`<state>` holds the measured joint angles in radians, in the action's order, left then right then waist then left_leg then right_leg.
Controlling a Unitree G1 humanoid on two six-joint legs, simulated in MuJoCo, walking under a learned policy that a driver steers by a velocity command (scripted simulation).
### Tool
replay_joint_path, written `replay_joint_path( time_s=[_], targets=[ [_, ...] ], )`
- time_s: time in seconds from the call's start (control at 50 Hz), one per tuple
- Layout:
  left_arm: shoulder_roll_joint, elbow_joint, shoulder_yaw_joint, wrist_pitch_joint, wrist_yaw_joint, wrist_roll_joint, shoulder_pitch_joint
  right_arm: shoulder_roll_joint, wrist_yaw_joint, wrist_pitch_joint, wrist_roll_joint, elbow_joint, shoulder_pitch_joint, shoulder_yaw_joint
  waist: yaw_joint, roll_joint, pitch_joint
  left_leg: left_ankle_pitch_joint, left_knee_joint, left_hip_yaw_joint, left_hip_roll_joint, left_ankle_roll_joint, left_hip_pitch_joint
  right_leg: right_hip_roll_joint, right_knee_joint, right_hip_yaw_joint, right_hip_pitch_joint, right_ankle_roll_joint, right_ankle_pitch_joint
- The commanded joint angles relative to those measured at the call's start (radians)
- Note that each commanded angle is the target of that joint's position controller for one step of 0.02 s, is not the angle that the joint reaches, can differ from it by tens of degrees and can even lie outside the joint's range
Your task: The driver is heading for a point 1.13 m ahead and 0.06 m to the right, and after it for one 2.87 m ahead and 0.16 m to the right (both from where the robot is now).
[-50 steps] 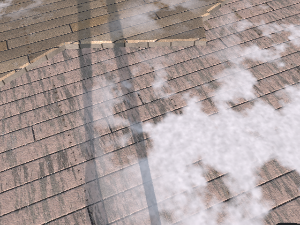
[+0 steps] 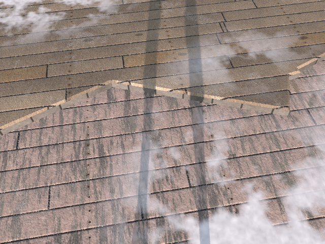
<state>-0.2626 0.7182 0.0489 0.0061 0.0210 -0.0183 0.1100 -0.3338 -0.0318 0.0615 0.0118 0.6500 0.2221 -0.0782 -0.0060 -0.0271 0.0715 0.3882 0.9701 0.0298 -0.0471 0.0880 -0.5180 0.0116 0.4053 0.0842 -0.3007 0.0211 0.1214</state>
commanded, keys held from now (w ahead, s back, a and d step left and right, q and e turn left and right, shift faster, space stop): q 0.22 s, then no key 0.06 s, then e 0.36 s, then w+e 0.36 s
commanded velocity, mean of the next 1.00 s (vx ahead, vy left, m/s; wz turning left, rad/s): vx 0.10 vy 0.00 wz -0.04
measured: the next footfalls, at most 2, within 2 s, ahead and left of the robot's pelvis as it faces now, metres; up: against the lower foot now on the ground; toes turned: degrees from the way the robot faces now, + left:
left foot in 0.16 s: +0.06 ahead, +0.14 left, +0.00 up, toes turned +0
right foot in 0.54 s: +0.08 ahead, -0.09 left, +0.00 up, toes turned +7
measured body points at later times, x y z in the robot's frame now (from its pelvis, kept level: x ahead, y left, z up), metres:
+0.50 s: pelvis +0.02 +0.05 +0.00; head +0.03 +0.06 +0.45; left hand +0.08 +0.34 -0.13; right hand +0.24 -0.16 -0.08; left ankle +0.01 +0.14 -0.74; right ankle +0.05 -0.10 -0.72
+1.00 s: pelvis +0.08 +0.05 +0.00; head +0.10 +0.06 +0.45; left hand +0.29 +0.30 -0.09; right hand +0.08 -0.24 -0.10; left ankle +0.02 +0.15 -0.74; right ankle +0.12 -0.13 -0.66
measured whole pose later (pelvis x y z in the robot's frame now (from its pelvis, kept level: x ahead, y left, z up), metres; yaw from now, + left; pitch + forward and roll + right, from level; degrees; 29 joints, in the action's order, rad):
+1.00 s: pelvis +0.08 +0.05 +0.00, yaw -8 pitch +1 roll +0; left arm -0.32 0.71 0.08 0.01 -0.01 0.03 0.16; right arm -0.27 -0.02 -0.08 -0.01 0.75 0.39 -0.08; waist 0.07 0.04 0.00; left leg 0.28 0.30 -0.11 0.01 -0.03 -0.04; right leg 0.04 1.05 -0.10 -0.63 -0.01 0.20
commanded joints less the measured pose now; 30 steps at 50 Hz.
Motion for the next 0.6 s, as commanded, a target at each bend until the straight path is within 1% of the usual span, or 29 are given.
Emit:
replay_joint_path(
  time_s=[0.02, 0.08, 0.1, 0.12, 0.14, 0.16, 0.18, 0.2, 0.22, 0.24, 0.26, 0.28, 0.32, 0.34, 0.38, 0.4, 0.42, 0.44, 0.46, 0.48, 0.5, 0.52, 0.54, 0.56, 0.58, 0.6],
  targets=[
    [-0.184, -0.061, 0.052, 0.006, 0.001, 0.007, -0.053, -0.056, 0.016, -0.008, 0.0, -0.076, 0.027, -0.008, 0.003, 0.156, -0.17, -0.044, -0.099, -0.022, -0.021, -0.02, 0.103, 0.279, -0.137, -0.159, 0.105, 0.231, -0.199],
    [-0.209, -0.043, 0.06, 0.0, -0.007, 0.022, -0.038, -0.074, 0.03, -0.003, 0.002, -0.095, 0.008, -0.013, 0.001, 0.164, -0.16, -0.045, -0.217, -0.049, -0.011, -0.052, 0.15, 0.301, -0.108, -0.144, 0.134, 0.21, -0.182],
    [-0.215, -0.038, 0.062, -0.003, -0.008, 0.031, -0.041, -0.074, 0.035, -0.002, 0.001, -0.096, 0.016, -0.015, 0.014, 0.161, -0.161, -0.073, -0.289, -0.061, -0.002, -0.069, 0.183, 0.3, -0.081, -0.132, 0.14, 0.191, -0.176],
    [-0.217, -0.031, 0.063, -0.005, -0.008, 0.041, -0.047, -0.074, 0.039, -0.002, 0.0, -0.088, 0.04, -0.019, 0.034, 0.154, -0.163, -0.138, -0.391, -0.082, 0.017, -0.092, 0.242, 0.288, -0.039, -0.107, 0.127, 0.16, -0.15],
    [-0.197, -0.016, 0.059, -0.007, -0.007, 0.046, -0.018, -0.09, 0.037, -0.003, -0.004, -0.077, 0.066, -0.028, 0.041, 0.131, -0.165, -0.2, -0.474, -0.077, 0.039, -0.121, 0.323, 0.258, 0.026, -0.072, 0.086, 0.111, -0.086],
    [-0.154, 0.002, 0.05, -0.009, -0.011, 0.034, 0.03, -0.148, 0.028, -0.003, -0.005, -0.079, 0.091, -0.047, 0.034, -0.005, -0.153, -0.381, -0.581, 0.064, -0.041, -0.175, 0.428, 0.187, 0.189, 0.013, -0.03, 0.02, 0.064],
    [-0.1, -0.04, 0.03, -0.009, -0.018, -0.021, 0.039, -0.257, 0.009, -0.004, -0.006, -0.114, 0.076, -0.065, -0.01, -0.323, -0.139, -0.695, -0.595, 0.418, -0.295, -0.329, 0.538, 0.029, 0.495, 0.082, -0.317, -0.093, 0.501],
    [-0.152, -0.067, 0.048, -0.005, -0.006, -0.009, -0.07, -0.243, 0.019, -0.024, -0.044, -0.128, 0.089, -0.06, 0.081, -0.229, -0.171, -0.611, -0.643, 0.486, -0.339, -0.442, 0.44, -0.016, 0.666, -0.087, -0.374, -0.093, 0.546],
    [-0.176, -0.062, 0.059, -0.009, 0.001, 0.017, -0.08, -0.215, 0.025, -0.043, -0.05, -0.122, 0.053, -0.051, 0.057, -0.141, -0.143, -0.524, -0.655, 0.401, -0.281, -0.401, 0.404, 0.007, 0.727, -0.128, -0.372, -0.077, 0.46],
    [-0.175, -0.04, 0.064, -0.015, 0.007, 0.023, -0.039, -0.18, 0.023, -0.052, -0.031, -0.124, -0.013, -0.044, 0.02, -0.099, -0.132, -0.466, -0.645, 0.329, -0.229, -0.34, 0.394, 0.02, 0.723, -0.138, -0.372, -0.07, 0.373],
    [-0.172, -0.014, 0.065, -0.021, 0.013, 0.016, -0.013, -0.139, 0.019, -0.054, -0.015, -0.13, -0.049, -0.029, 0.01, -0.089, -0.139, -0.471, -0.635, 0.287, -0.202, -0.307, 0.392, 0.027, 0.721, -0.138, -0.357, -0.078, 0.324],
    [-0.17, -0.006, 0.066, -0.024, 0.014, 0.009, 0.008, -0.123, 0.014, -0.053, -0.012, -0.133, -0.072, -0.018, -0.004, -0.101, -0.146, -0.519, -0.631, 0.253, -0.18, -0.301, 0.365, 0.02, 0.74, -0.129, -0.315, -0.091, 0.278],
    [-0.15, 0.012, 0.06, -0.023, 0.007, 0.02, 0.042, -0.072, 0.01, -0.057, -0.025, -0.129, -0.082, 0.006, -0.015, -0.103, -0.179, -0.572, -0.627, 0.194, -0.158, -0.299, 0.371, 0.019, 0.721, -0.117, -0.25, -0.105, 0.221],
    [-0.134, 0.018, 0.052, -0.023, 0.004, 0.025, 0.045, -0.048, 0.009, -0.06, -0.03, -0.12, -0.085, 0.015, -0.014, -0.1, -0.181, -0.563, -0.626, 0.17, -0.148, -0.294, 0.381, 0.031, 0.65, -0.12, -0.225, -0.109, 0.2],
    [-0.094, 0.023, 0.032, -0.023, -0.006, 0.023, 0.027, -0.021, 0.009, -0.064, -0.036, -0.096, -0.084, 0.026, 0.002, -0.105, -0.17, -0.506, -0.625, 0.135, -0.132, -0.28, 0.378, 0.055, 0.466, -0.12, -0.141, -0.11, 0.174],
    [-0.085, 0.021, 0.024, -0.023, -0.012, 0.022, 0.015, -0.024, 0.011, -0.065, -0.04, -0.082, -0.077, 0.027, 0.015, -0.115, -0.16, -0.469, -0.631, 0.133, -0.135, -0.283, 0.364, 0.059, 0.394, -0.115, -0.091, -0.109, 0.181],
    [-0.094, 0.018, 0.023, -0.024, -0.016, 0.023, 0.008, -0.039, 0.015, -0.064, -0.045, -0.066, -0.066, 0.023, 0.029, -0.122, -0.146, -0.429, -0.637, 0.143, -0.145, -0.293, 0.35, 0.056, 0.347, -0.104, -0.055, -0.107, 0.199],
    [-0.112, 0.015, 0.025, -0.026, -0.018, 0.027, 0.007, -0.056, 0.019, -0.064, -0.047, -0.053, -0.062, 0.019, 0.035, -0.123, -0.128, -0.39, -0.64, 0.158, -0.156, -0.301, 0.336, 0.049, 0.313, -0.095, -0.033, -0.102, 0.219],
    [-0.132, 0.011, 0.029, -0.026, -0.017, 0.031, 0.009, -0.073, 0.022, -0.062, -0.044, -0.043, -0.067, 0.014, 0.035, -0.122, -0.108, -0.364, -0.637, 0.175, -0.166, -0.306, 0.327, 0.041, 0.284, -0.086, -0.026, -0.095, 0.233],
    [-0.147, 0.009, 0.033, -0.026, -0.017, 0.034, 0.016, -0.089, 0.022, -0.06, -0.036, -0.036, -0.078, 0.009, 0.029, -0.117, -0.09, -0.361, -0.625, 0.186, -0.173, -0.307, 0.326, 0.033, 0.245, -0.077, -0.025, -0.086, 0.227],
    [-0.15, 0.01, 0.034, -0.024, -0.016, 0.035, 0.031, -0.097, 0.021, -0.058, -0.026, -0.03, -0.089, 0.006, 0.015, -0.106, -0.081, -0.381, -0.605, 0.186, -0.173, -0.3, 0.33, 0.026, 0.183, -0.069, -0.012, -0.075, 0.187],
    [-0.15, 0.009, 0.032, -0.021, -0.017, 0.03, 0.044, -0.102, 0.018, -0.056, -0.016, -0.018, -0.081, 0.002, 0.003, -0.088, -0.076, -0.404, -0.584, 0.177, -0.166, -0.28, 0.338, 0.022, 0.095, -0.069, 0.012, -0.061, 0.089],
    [-0.166, 0.004, 0.033, -0.018, -0.016, 0.022, 0.047, -0.104, 0.013, -0.058, -0.013, -0.007, -0.058, -0.003, 0.004, -0.059, -0.085, -0.392, -0.558, 0.162, -0.145, -0.248, 0.351, 0.034, 0.057, -0.097, 0.035, -0.043, -0.037],
    [-0.214, -0.006, 0.043, -0.016, -0.012, 0.018, 0.048, -0.098, 0.007, -0.063, -0.024, -0.012, -0.041, -0.005, 0.028, 0.015, -0.108, -0.34, -0.498, 0.117, -0.096, -0.207, 0.343, 0.081, 0.091, -0.162, 0.061, -0.016, -0.266],
    [-0.243, 0.008, 0.056, -0.018, -0.01, 0.035, 0.049, -0.08, 0.003, -0.066, -0.038, -0.028, -0.034, -0.005, 0.057, 0.136, -0.123, -0.281, -0.458, 0.022, -0.008, -0.16, 0.324, 0.105, 0.101, -0.226, 0.051, 0.042, -0.295],
    [-0.223, -0.001, 0.057, -0.019, -0.01, 0.042, 0.045, -0.067, -0.004, -0.065, -0.043, -0.033, -0.07, -0.004, 0.031, 0.176, -0.12, -0.235, -0.396, -0.051, 0.041, -0.121, 0.317, 0.135, 0.054, -0.297, 0.026, 0.088, -0.225]
  ],
)
Keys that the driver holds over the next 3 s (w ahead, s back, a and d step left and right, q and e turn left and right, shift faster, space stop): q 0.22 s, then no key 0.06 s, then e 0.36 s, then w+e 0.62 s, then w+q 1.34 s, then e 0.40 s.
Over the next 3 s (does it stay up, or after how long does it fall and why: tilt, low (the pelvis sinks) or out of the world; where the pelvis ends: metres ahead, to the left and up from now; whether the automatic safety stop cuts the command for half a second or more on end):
stays up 1.05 -0.09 0.00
